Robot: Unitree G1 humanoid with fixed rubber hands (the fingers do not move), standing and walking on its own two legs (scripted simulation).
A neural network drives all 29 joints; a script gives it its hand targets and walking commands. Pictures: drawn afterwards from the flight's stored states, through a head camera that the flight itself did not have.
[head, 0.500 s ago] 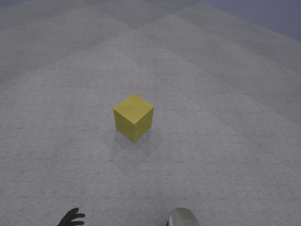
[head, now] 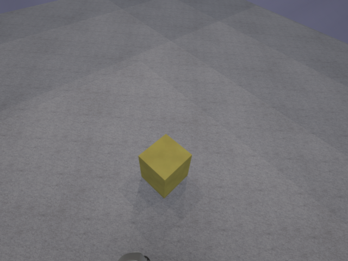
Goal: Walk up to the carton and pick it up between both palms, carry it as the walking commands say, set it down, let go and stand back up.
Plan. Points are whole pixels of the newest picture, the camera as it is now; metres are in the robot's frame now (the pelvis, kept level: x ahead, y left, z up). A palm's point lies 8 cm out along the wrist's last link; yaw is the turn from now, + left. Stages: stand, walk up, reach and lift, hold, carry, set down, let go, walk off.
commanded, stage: walk up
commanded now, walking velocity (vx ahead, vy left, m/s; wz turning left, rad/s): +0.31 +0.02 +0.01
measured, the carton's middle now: (165, 166) +0.67 +0.05 -0.64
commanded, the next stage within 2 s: none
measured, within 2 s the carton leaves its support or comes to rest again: neither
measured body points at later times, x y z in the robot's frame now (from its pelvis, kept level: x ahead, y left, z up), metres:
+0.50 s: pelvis +0.15 -0.02 +0.01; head +0.19 -0.04 +0.46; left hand +0.24 +0.22 -0.12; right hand +0.20 -0.27 -0.14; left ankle +0.10 +0.11 -0.71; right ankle +0.16 -0.15 -0.73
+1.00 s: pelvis +0.16 +0.04 +0.01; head +0.19 +0.05 +0.46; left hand +0.23 +0.29 -0.14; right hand +0.23 -0.21 -0.12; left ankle +0.20 +0.14 -0.73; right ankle +0.13 -0.11 -0.71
